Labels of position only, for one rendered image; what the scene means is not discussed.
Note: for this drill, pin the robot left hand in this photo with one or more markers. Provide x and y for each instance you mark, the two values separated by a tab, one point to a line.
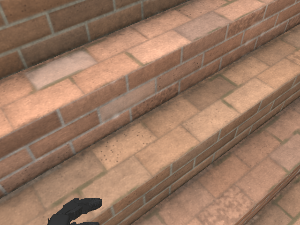
73	210

